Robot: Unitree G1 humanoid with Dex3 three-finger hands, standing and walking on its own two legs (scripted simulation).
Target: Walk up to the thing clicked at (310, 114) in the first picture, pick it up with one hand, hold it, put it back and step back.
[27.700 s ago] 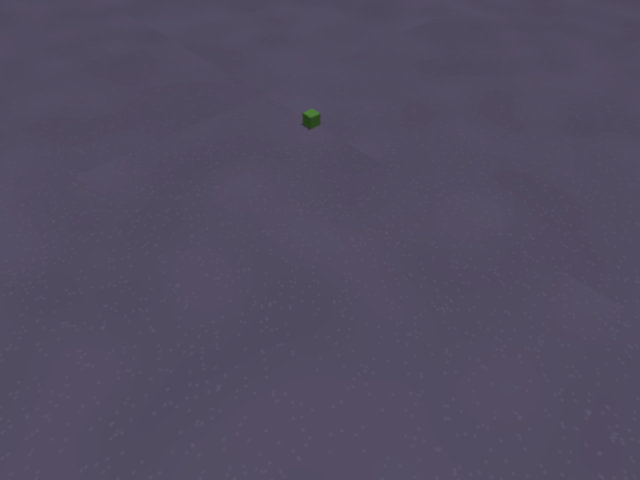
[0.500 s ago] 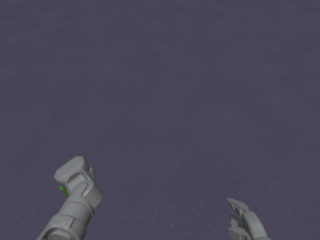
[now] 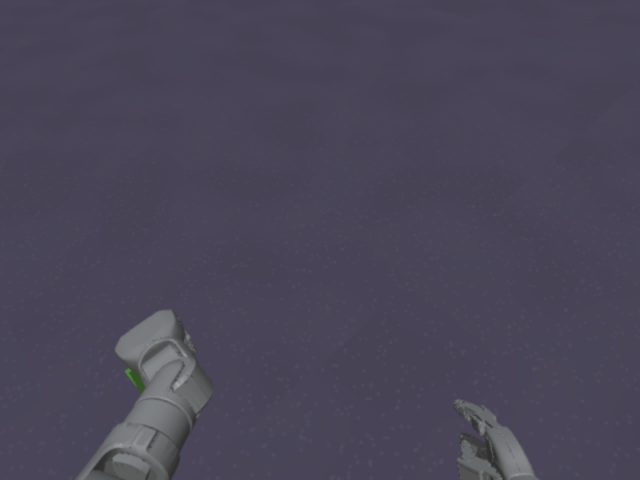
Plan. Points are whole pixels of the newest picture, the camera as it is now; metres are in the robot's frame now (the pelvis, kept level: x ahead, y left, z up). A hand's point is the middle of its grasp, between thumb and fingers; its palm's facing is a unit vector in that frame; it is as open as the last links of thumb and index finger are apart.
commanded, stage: crouch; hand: left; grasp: from above
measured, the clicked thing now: (168, 379) +0.29 +0.24 -0.08
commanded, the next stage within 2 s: lower in 1.84 s
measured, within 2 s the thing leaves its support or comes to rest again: neither
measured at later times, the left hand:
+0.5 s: hand (203, 396) +0.31 +0.22 -0.21, palm faces -0.35 -0.24 -0.91, open 7.0 cm
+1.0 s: hand (236, 412) +0.36 +0.21 -0.45, palm faces -0.31 -0.33 -0.89, open 6.9 cm
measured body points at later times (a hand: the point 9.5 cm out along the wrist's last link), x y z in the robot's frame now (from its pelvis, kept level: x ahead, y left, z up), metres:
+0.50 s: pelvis -0.04 +0.00 -0.09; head +0.07 +0.02 +0.35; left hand +0.32 +0.23 -0.16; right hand +0.05 -0.27 -0.20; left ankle +0.00 +0.12 -0.73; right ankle +0.00 -0.12 -0.73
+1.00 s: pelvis -0.08 +0.00 -0.29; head +0.13 +0.01 +0.11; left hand +0.37 +0.23 -0.39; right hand -0.03 -0.25 -0.43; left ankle +0.00 +0.12 -0.73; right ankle +0.00 -0.12 -0.73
